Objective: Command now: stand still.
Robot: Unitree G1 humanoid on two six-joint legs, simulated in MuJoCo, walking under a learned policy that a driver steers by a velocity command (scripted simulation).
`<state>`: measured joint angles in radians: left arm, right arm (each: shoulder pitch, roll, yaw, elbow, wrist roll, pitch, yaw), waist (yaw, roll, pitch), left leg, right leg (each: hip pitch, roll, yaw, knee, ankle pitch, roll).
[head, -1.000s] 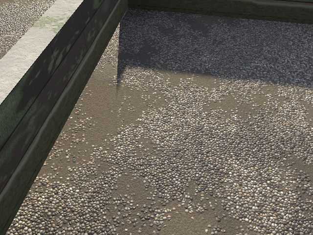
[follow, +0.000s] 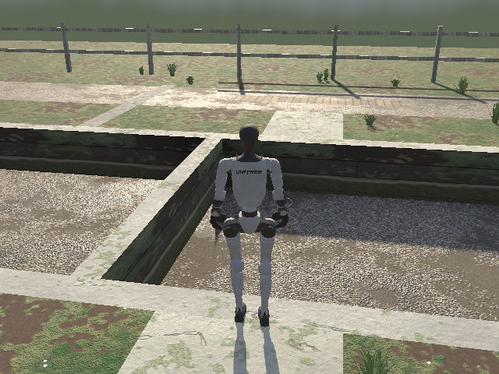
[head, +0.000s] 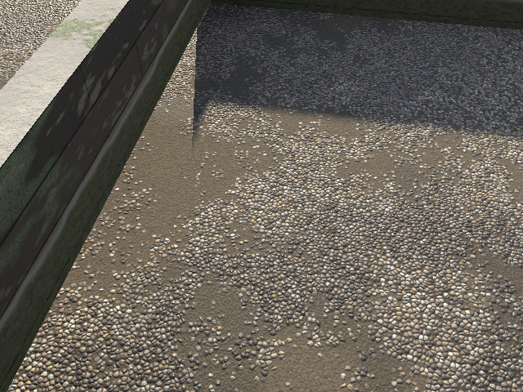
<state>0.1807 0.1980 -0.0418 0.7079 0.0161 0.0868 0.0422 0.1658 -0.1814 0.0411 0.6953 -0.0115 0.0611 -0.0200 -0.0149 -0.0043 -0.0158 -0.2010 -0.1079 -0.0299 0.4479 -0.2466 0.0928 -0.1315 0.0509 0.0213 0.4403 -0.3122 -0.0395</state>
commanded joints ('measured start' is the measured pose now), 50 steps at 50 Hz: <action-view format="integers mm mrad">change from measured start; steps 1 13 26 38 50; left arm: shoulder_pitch -67 -81 -95 -40 -102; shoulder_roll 84 70 22 60 53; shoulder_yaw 21 20 -11 9 23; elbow -96 -137 -126 -102 -154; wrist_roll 8 16 11 -3 15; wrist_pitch -7 -2 -17 -38 -7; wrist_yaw -9 -22 -33 -3 5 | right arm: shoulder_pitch -50 -64 -71 -60 -111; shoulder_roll -102 -95 -51 -60 -51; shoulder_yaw -26 -25 1 -15 -13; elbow -88 -136 -115 -113 -140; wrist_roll -7 -5 0 -1 -18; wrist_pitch -17 -27 -37 -32 -26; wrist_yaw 4 11 22 5 7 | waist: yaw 3 6 9 5 0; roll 34 3 13 -6 12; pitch -31 -47 -10 -16 -130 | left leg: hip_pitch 2 -36 -26 -51 7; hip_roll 167 164 154 115 141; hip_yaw -167 -175 -175 -104 -50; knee -39 -30 -152 30 178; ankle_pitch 284 184 -15 136 599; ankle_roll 23 25 -23 13 18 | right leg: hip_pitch -28 -45 0 55 32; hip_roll -89 -90 -102 -84 -67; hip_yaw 78 87 116 88 73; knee -4 5 -135 32 214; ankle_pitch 167 135 7 233 525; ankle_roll -16 -24 -8 -45 -6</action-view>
